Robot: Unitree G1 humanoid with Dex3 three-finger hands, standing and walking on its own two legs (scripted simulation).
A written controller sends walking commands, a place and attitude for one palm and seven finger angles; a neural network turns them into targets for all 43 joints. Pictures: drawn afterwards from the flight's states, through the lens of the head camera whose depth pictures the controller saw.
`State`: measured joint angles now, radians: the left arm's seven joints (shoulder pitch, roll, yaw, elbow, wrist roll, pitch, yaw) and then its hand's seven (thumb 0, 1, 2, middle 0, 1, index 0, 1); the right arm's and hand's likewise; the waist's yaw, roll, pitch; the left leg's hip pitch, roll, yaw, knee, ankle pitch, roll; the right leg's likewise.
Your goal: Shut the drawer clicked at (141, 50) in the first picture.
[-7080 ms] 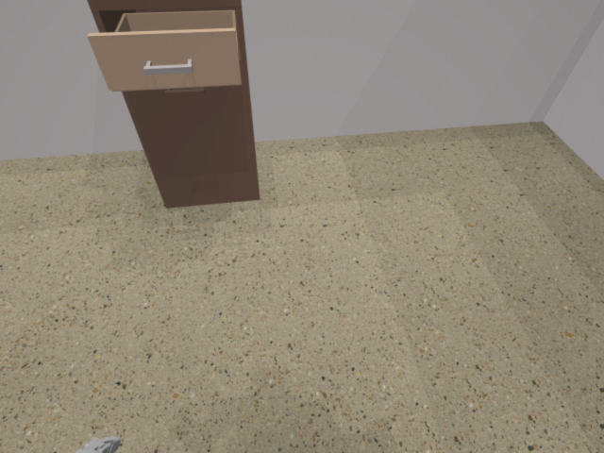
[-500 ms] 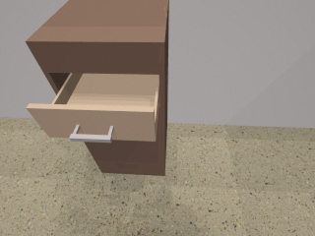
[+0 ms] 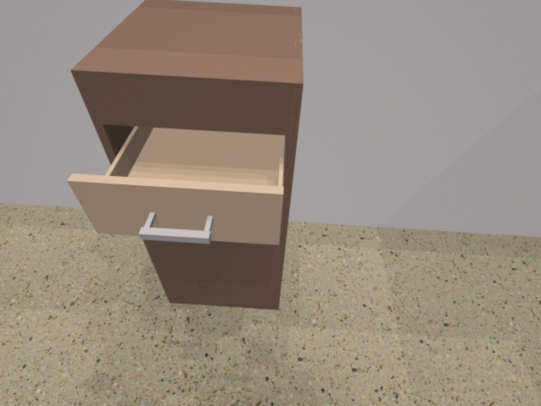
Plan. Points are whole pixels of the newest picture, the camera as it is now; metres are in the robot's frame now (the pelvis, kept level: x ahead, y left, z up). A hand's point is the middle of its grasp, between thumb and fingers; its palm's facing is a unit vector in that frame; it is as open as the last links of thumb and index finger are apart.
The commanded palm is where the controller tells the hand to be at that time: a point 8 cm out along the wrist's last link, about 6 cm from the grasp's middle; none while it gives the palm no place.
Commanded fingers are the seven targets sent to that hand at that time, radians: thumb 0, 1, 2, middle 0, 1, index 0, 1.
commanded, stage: come to a stop and stand still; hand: left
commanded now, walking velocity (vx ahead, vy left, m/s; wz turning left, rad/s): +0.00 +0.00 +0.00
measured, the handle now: (178, 227) +0.42 +0.20 -0.01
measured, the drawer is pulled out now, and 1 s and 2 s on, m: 0.17 0.17 0.17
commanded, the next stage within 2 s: look again from close up in 0.56 s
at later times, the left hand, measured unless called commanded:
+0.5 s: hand out of the picture -0.06 +0.19 -0.18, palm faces +0.04 -0.99 -0.15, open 7.4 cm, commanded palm none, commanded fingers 0.00 0.90 0.90 -0.20 -0.30 -0.20 -0.30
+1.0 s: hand out of the picture -0.04 +0.17 -0.17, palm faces +0.04 -0.99 -0.14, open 7.4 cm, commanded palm none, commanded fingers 0.00 0.90 0.90 -0.20 -0.30 -0.20 -0.30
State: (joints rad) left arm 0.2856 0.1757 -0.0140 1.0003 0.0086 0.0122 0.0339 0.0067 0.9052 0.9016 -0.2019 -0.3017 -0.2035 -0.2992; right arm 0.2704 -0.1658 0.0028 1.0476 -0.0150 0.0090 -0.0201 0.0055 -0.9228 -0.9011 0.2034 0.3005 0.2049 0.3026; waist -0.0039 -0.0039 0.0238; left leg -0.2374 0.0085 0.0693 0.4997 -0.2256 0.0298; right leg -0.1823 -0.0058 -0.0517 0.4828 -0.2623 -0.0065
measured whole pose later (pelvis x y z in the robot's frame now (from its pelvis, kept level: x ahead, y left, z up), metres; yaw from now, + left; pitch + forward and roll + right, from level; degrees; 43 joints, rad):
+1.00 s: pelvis -0.01 +0.02 +0.00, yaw +0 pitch -1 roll +0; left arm 0.37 0.10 -0.01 1.11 0.02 -0.01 0.05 0.00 0.91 0.90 -0.20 -0.30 -0.20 -0.30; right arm 0.30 -0.12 -0.01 1.14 0.00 0.00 -0.02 0.00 -0.91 -0.90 0.20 0.30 0.20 0.30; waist 0.00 -0.01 0.01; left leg -0.23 -0.03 0.09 0.41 -0.16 0.07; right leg -0.19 -0.04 -0.03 0.42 -0.20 0.03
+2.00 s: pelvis +0.00 -0.04 -0.07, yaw +3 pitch +11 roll -1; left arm 0.39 0.25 0.14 -0.08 -0.29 -0.31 -0.34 0.02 0.90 0.90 -0.77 -0.92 -0.77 -0.92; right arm 0.21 -0.19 0.04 0.55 0.04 -0.16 -0.05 0.01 -0.90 -0.90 0.21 0.30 0.21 0.30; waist 0.02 0.05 -0.11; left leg -0.81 0.04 -0.04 1.07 -0.46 -0.02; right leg -0.72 0.02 -0.13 1.05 -0.53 -0.06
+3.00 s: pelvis +0.02 +0.00 -0.02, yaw +2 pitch +3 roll -1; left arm 0.38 0.22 0.10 -0.24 -0.24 -0.11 -0.17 0.02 0.90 0.90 -1.40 -1.60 -1.40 -1.60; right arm 0.27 -0.25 0.04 0.54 0.05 -0.18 -0.04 0.01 -0.90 -0.90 0.21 0.30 0.21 0.30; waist 0.00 0.04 -0.08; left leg -0.43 0.00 0.03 0.73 -0.36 0.03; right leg -0.36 -0.01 -0.07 0.70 -0.41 -0.01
